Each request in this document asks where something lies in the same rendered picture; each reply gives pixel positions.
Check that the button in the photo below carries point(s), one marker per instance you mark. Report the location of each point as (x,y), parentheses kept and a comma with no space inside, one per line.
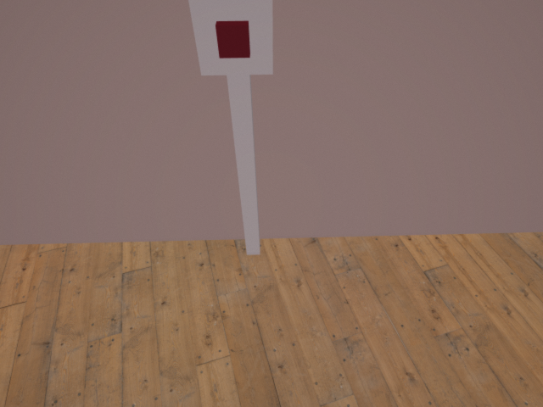
(233,39)

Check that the panel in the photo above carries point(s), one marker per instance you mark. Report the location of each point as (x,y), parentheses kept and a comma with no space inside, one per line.
(258,13)

